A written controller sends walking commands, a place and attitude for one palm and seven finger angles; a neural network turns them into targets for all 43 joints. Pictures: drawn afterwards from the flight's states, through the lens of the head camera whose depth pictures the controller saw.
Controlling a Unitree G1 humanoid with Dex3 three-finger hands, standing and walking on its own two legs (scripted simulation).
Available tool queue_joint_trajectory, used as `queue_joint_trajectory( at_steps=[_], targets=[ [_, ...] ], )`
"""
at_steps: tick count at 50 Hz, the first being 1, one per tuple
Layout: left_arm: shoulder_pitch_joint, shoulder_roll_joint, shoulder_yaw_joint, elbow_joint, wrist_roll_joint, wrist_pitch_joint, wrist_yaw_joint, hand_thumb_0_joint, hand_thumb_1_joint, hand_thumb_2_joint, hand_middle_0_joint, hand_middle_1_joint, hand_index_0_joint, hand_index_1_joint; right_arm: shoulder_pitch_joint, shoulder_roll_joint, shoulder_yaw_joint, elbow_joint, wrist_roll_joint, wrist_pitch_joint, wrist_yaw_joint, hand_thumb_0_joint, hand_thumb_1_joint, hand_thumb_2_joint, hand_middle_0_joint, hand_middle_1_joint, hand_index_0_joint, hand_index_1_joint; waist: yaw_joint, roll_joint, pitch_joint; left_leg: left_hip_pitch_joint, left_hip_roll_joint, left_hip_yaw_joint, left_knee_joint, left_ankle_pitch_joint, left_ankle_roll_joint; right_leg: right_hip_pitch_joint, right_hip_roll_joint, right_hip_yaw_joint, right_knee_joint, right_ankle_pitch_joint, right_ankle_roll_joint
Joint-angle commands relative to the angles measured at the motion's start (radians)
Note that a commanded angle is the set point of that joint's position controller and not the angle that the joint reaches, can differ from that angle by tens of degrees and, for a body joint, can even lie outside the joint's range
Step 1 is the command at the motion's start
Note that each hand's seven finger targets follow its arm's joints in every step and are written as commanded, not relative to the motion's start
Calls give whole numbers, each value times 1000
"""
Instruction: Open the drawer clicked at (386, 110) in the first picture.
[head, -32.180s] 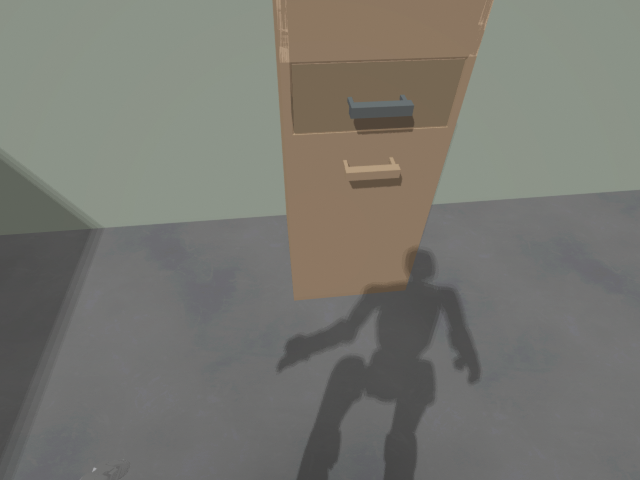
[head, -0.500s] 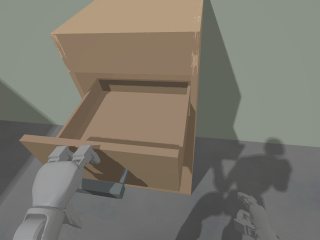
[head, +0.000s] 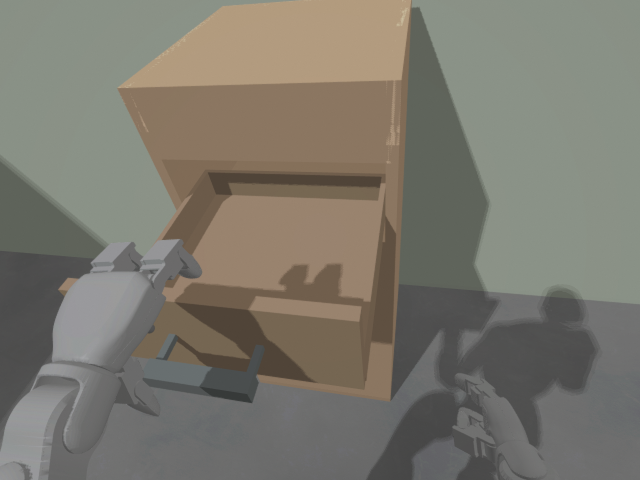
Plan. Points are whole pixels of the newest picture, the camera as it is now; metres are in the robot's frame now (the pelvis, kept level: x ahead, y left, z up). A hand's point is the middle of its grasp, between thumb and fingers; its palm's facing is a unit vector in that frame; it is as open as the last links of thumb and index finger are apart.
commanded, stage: lift the hand off the handle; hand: left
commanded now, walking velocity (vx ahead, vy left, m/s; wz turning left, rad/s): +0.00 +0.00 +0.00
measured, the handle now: (206, 363) +0.24 +0.19 +0.04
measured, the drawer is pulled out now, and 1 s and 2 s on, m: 0.29 0.29 0.29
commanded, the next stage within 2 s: draw the hand back to the body in 0.32 s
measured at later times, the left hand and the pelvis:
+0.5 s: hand (138, 325) +0.21 +0.21 +0.17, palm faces +0.10 -0.09 -0.99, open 13.9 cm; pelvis -0.01 -0.01 +0.00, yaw +1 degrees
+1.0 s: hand (94, 349) +0.18 +0.24 +0.18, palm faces +0.12 -0.07 -0.99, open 13.9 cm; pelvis -0.01 +0.01 +0.00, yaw +1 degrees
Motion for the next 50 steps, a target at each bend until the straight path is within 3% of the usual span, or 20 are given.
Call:
queue_joint_trajectory(
  at_steps=[1,5,11,15,16,17,18,22,23,26,27,29,31,33,35,36,37,41,42,50],
  targets=[
    [-113,210,206,-226,-51,4,7,0,-500,300,-300,-1200,-300,-1200,-230,-102,-33,-196,18,-58,3,0,-900,-900,200,300,200,300,-2,-80,-123,43,25,-32,-54,243,7,40,-9,32,-79,270,1],
    [-143,200,184,-265,-54,-11,-10,0,-500,300,-300,-1200,-300,-1200,-196,-99,-33,-202,9,-59,3,0,-900,-900,200,300,200,300,-3,-84,-132,61,18,-30,-56,247,11,26,-18,18,-86,250,8],
    [-186,293,289,-265,-92,-20,-14,0,-500,300,-300,-1200,-300,-1200,-218,-109,-35,-192,16,-82,3,0,-900,-900,200,300,200,300,4,-60,-155,57,11,-35,-37,239,9,47,-24,44,-85,281,3],
    [-158,248,253,-150,-111,-14,-49,0,-500,300,-300,-1200,-300,-1200,-192,-113,-40,-176,17,-71,6,0,-900,-900,200,300,200,300,-9,-113,-88,25,4,-25,-46,210,10,13,-27,26,-91,252,17],
    [-156,261,279,-180,-139,-15,-55,0,-500,300,-300,-1200,-300,-1200,-220,-114,-44,-185,26,-84,7,0,-900,-900,200,300,200,300,-11,-102,-98,27,7,-23,-34,202,12,23,-25,41,-88,273,13],
    [-171,270,270,-184,-131,-18,-64,0,-500,300,-300,-1200,-300,-1200,-198,-114,-37,-189,17,-81,7,0,-900,-900,200,300,200,300,-4,-102,-131,23,-2,-23,-32,207,14,36,-31,36,-81,275,17],
    [-146,271,274,-153,-127,-19,-67,0,-500,300,-300,-1200,-300,-1200,-189,-113,-42,-185,18,-80,3,0,-900,-900,200,300,200,300,-11,-143,-118,26,1,-20,-28,213,15,28,-31,34,-78,285,21],
    [-161,316,310,-223,-132,-56,-66,0,-500,300,-300,-1200,-300,-1200,-179,-119,-34,-200,10,-94,-3,0,-900,-900,200,300,200,300,-4,-104,-168,33,-3,-24,-10,191,17,30,-40,44,-80,260,22],
    [-136,301,304,-199,-132,-65,-62,0,-500,300,-300,-1200,-300,-1200,-172,-114,-37,-198,10,-95,-7,0,-900,-900,200,300,200,300,-9,-122,-138,35,-1,-23,-11,190,18,12,-40,40,-85,255,24],
    [-103,347,374,-254,-154,-93,-34,0,-500,300,-300,-1200,-300,-1200,-179,-123,-40,-205,12,-109,-11,0,-900,-900,200,300,200,300,0,-61,-156,44,4,-28,5,188,13,15,-38,55,-89,263,16],
    [-111,354,382,-252,-146,-103,-26,0,-500,300,-300,-1200,-300,-1200,-151,-116,-36,-200,1,-109,-11,0,-900,-900,200,300,200,300,4,-74,-171,40,1,-29,8,200,13,22,-47,44,-81,273,17],
    [-41,334,392,-228,-157,-110,-16,0,-500,300,-300,-1200,-300,-1200,-137,-118,-46,-194,4,-103,-9,0,-900,-900,200,300,200,300,-3,-92,-134,36,4,-25,10,207,12,3,-44,38,-85,288,20],
    [-26,318,395,-246,-181,-107,-10,0,-500,300,-300,-1200,-300,-1200,-165,-119,-49,-201,14,-114,-5,0,-900,-900,200,300,200,300,-6,-61,-109,31,8,-24,16,195,8,-11,-37,44,-86,280,15],
    [-17,316,391,-186,-178,-102,-9,0,-500,300,-300,-1200,-300,-1200,-131,-117,-53,-190,7,-111,-7,0,-900,-900,200,300,200,300,-10,-109,-94,18,9,-23,7,178,11,-27,-40,27,-84,241,22],
    [-1,333,405,-172,-180,-96,-12,0,-500,300,-300,-1200,-300,-1200,-132,-125,-56,-194,9,-107,-10,0,-900,-900,200,300,200,300,-7,-125,-82,7,9,-24,5,166,12,-30,-43,30,-86,229,26],
    [-5,345,422,-187,-194,-93,-15,0,-500,300,-300,-1200,-300,-1200,-159,-130,-56,-193,17,-115,-9,0,-900,-900,200,300,200,300,-9,-98,-81,5,12,-26,5,152,8,-25,-37,41,-86,219,19],
    [-31,350,411,-213,-181,-96,-19,0,-500,300,-300,-1200,-300,-1200,-139,-127,-50,-202,10,-112,-9,0,-900,-900,200,300,200,300,-3,-112,-121,7,8,-29,6,166,12,-13,-45,30,-76,227,21],
    [5,340,402,-256,-200,-108,-30,0,-500,300,-300,-1200,-300,-1200,-157,-134,-55,-213,19,-127,-19,0,-900,-900,200,300,200,300,-14,-65,-105,23,18,-32,0,152,9,-33,-35,27,-84,192,19],
    [5,340,389,-285,-189,-116,-31,0,-500,300,-300,-1200,-300,-1200,-128,-131,-47,-219,8,-127,-20,0,-900,-900,200,300,200,300,-4,-61,-152,31,15,-35,0,165,12,-24,-44,20,-78,192,22],
    [59,348,434,-285,-160,-134,20,0,-500,300,-300,-1200,-300,-1200,-101,-124,-54,-206,1,-118,-21,0,-900,-900,200,300,200,300,2,-36,-86,26,37,-43,-23,184,1,-71,-31,-15,-84,132,11]
  ],
)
